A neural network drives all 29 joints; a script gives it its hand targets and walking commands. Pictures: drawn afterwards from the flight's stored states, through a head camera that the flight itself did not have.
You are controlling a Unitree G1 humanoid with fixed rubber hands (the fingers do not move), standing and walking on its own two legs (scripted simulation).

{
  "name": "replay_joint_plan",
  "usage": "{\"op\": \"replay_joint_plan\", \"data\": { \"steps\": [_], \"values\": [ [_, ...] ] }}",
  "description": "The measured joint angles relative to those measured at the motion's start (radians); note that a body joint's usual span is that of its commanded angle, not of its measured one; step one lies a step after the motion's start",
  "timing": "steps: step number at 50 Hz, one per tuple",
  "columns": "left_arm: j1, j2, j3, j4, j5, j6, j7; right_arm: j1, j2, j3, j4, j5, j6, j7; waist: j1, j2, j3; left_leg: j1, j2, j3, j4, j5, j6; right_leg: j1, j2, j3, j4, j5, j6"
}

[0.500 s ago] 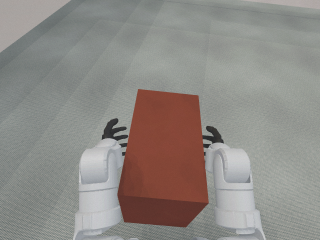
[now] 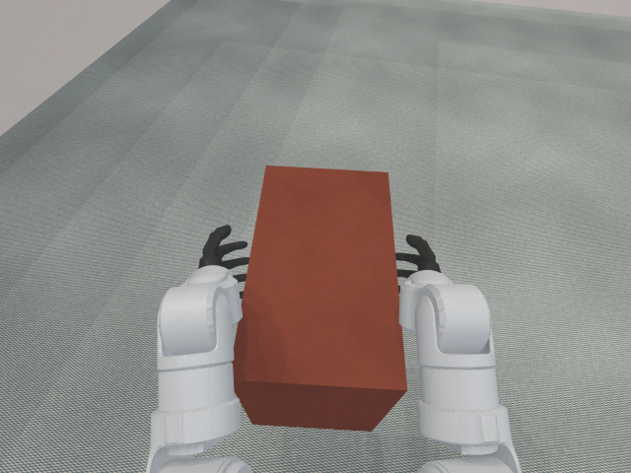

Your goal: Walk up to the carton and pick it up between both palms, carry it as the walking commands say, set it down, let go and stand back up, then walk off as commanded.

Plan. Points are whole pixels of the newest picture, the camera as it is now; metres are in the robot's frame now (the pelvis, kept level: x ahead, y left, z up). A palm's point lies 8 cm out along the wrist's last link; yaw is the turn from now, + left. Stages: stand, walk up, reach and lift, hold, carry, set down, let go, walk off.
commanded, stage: carry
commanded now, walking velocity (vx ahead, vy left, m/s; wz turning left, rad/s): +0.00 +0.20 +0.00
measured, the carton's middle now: (319, 300) +0.35 +0.00 +0.00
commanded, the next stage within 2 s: none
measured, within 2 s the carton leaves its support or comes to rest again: neither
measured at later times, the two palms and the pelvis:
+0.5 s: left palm (87, 312) +0.28 +0.26 +0.09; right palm (310, 326) +0.26 +0.02 +0.09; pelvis -0.05 +0.15 +0.00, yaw +1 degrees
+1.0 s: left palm out of the picture +0.21 +0.41 +0.09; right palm (154, 386) +0.20 +0.17 +0.09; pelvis -0.11 +0.29 +0.00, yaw -1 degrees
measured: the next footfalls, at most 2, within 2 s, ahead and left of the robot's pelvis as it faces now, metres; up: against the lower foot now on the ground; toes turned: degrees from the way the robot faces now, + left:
right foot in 0.24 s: +0.00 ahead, -0.03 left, +0.00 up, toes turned -9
left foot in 0.44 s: +0.02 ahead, +0.24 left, +0.00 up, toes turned +6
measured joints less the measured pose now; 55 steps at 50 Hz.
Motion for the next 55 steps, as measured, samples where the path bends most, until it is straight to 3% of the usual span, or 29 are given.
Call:
{"op": "replay_joint_plan", "data": {
  "steps": [3,7,10,12,15,19,21,23,24,26,29,32,34,36,37,40,42,44,45,47,50,55],
  "values": [
    [0.023,0.009,0.007,-0.002,-0.025,0.009,0.022,-0.016,0.006,0.005,0.047,-0.011,-0.002,0.007,0.034,0.014,0.015,-0.011,0.014,0.011,-0.005,-0.003,0.035,-0.040,0.087,0.004,0.139,-0.150,-0.028],
    [0.026,0.010,-0.009,-0.048,-0.078,0.013,0.081,-0.021,0.008,-0.005,0.011,-0.015,-0.010,0.022,0.067,0.024,0.055,-0.018,-0.006,0.022,-0.037,0.032,0.066,-0.041,0.163,-0.034,0.178,-0.140,-0.054],
    [0.001,0.000,-0.015,-0.069,-0.094,0.013,0.117,-0.027,0.011,-0.022,-0.021,-0.029,-0.024,0.042,0.077,0.036,0.068,-0.029,-0.039,0.035,-0.057,0.055,0.090,0.004,0.191,-0.052,0.057,-0.078,-0.077],
    [-0.021,-0.009,-0.014,-0.061,-0.096,0.012,0.135,-0.028,0.011,-0.029,-0.038,-0.041,-0.028,0.049,0.079,0.040,0.062,-0.044,-0.070,0.049,-0.051,0.059,0.103,0.073,0.183,-0.066,-0.130,0.094,-0.094],
    [-0.045,-0.018,-0.022,-0.018,-0.093,-0.010,0.143,-0.017,0.006,-0.044,-0.055,-0.046,-0.034,0.049,0.053,0.105,0.065,-0.094,-0.060,0.030,0.079,-0.061,0.057,0.082,0.181,-0.085,-0.149,0.104,-0.115],
    [-0.069,-0.028,-0.013,0.019,-0.075,-0.010,0.126,-0.001,-0.001,-0.049,-0.069,-0.023,-0.024,0.025,0.010,0.092,0.072,-0.104,-0.031,-0.011,0.172,-0.124,0.021,0.089,0.134,-0.082,-0.142,0.095,-0.084],
    [-0.068,-0.027,-0.015,0.017,-0.060,-0.004,0.116,0.001,-0.002,-0.048,-0.068,-0.005,-0.020,0.011,-0.009,0.075,0.059,-0.065,-0.007,-0.030,0.081,-0.089,0.020,0.076,0.108,-0.071,-0.120,0.092,-0.062],
    [-0.067,-0.027,-0.011,0.016,-0.042,-0.004,0.100,-0.005,0.001,-0.048,-0.060,0.009,-0.023,-0.005,-0.029,0.040,0.060,-0.023,-0.015,0.002,-0.012,0.039,0.022,0.066,0.066,-0.051,-0.085,0.079,-0.034],
    [-0.061,-0.024,-0.007,0.017,-0.032,-0.006,0.087,-0.009,0.003,-0.044,-0.049,0.014,-0.025,-0.013,-0.029,0.019,0.061,-0.013,-0.034,0.022,-0.021,0.059,0.039,0.064,0.045,-0.033,-0.078,0.079,-0.021],
    [-0.040,-0.016,0.005,0.018,-0.017,-0.006,0.059,-0.021,0.008,-0.032,-0.017,0.019,-0.021,-0.031,-0.022,0.012,0.047,-0.017,-0.043,0.048,-0.017,0.044,0.073,0.048,0.042,-0.012,-0.063,0.059,-0.034],
    [-0.018,-0.007,0.016,0.004,-0.032,-0.001,0.068,-0.041,0.015,-0.021,0.017,0.011,-0.017,-0.035,0.000,0.030,0.041,-0.029,-0.034,0.067,-0.013,0.034,0.105,0.026,0.094,-0.006,0.013,-0.069,-0.059],
    [-0.012,-0.005,0.020,0.003,-0.052,-0.003,0.087,-0.049,0.018,-0.021,0.036,-0.002,-0.024,-0.027,0.031,0.047,0.041,-0.037,-0.039,0.082,-0.028,0.053,0.126,0.030,0.137,-0.033,0.050,-0.100,-0.076],
    [-0.019,-0.007,0.024,0.014,-0.071,-0.004,0.112,-0.054,0.020,-0.034,0.048,-0.013,-0.027,-0.015,0.050,0.055,0.038,-0.043,-0.053,0.093,-0.038,0.067,0.140,0.057,0.156,-0.051,0.007,-0.072,-0.089],
    [-0.029,-0.011,0.026,0.026,-0.086,-0.006,0.133,-0.055,0.020,-0.047,0.052,-0.025,-0.030,0.000,0.065,0.061,0.034,-0.052,-0.073,0.107,-0.041,0.077,0.153,0.103,0.155,-0.070,-0.101,0.038,-0.100],
    [-0.030,-0.012,0.020,0.034,-0.093,-0.013,0.142,-0.050,0.018,-0.052,0.052,-0.030,-0.037,0.009,0.065,0.085,0.037,-0.058,-0.068,0.102,-0.033,0.078,0.150,0.110,0.160,-0.077,-0.120,0.075,-0.098],
    [-0.047,-0.019,0.011,0.069,-0.090,-0.010,0.155,-0.018,0.006,-0.060,0.050,-0.035,-0.043,0.042,0.056,0.092,0.026,-0.115,-0.059,0.059,0.125,-0.058,0.060,0.105,0.142,-0.090,-0.126,0.083,-0.078],
    [-0.054,-0.022,0.001,0.085,-0.078,-0.009,0.154,-0.007,0.002,-0.066,0.047,-0.032,-0.043,0.047,0.046,0.085,0.019,-0.121,-0.032,0.015,0.164,-0.085,0.040,0.102,0.126,-0.092,-0.133,0.090,-0.061],
    [-0.058,-0.024,-0.002,0.092,-0.065,-0.008,0.145,-0.003,0.000,-0.068,0.043,-0.021,-0.042,0.037,0.027,0.072,0.012,-0.075,0.000,-0.013,0.060,-0.041,0.035,0.091,0.103,-0.086,-0.120,0.094,-0.038],
    [-0.062,-0.025,-0.002,0.092,-0.060,-0.011,0.139,-0.004,0.000,-0.070,0.033,-0.010,-0.041,0.021,0.014,0.053,0.018,-0.063,-0.011,0.008,0.025,0.035,0.043,0.086,0.077,-0.080,-0.103,0.090,-0.024],
    [-0.050,-0.019,-0.003,0.077,-0.052,-0.019,0.116,-0.012,0.004,-0.063,0.024,0.010,-0.039,-0.011,0.010,0.026,0.028,-0.054,-0.042,0.046,0.006,0.067,0.088,0.062,0.046,-0.045,-0.067,0.067,-0.018],
    [-0.029,-0.011,0.005,0.037,-0.048,-0.018,0.103,-0.038,0.014,-0.056,0.040,0.011,-0.045,-0.016,0.007,0.058,0.035,-0.067,-0.035,0.068,-0.001,0.065,0.136,-0.002,0.101,-0.010,0.096,-0.127,-0.038],
    [-0.038,-0.015,0.015,0.036,-0.066,-0.004,0.134,-0.043,0.016,-0.063,0.054,0.008,-0.045,-0.009,0.038,0.056,0.036,-0.065,-0.058,0.111,-0.055,0.109,0.171,-0.023,0.165,-0.022,0.243,-0.139,-0.065]
  ]
}}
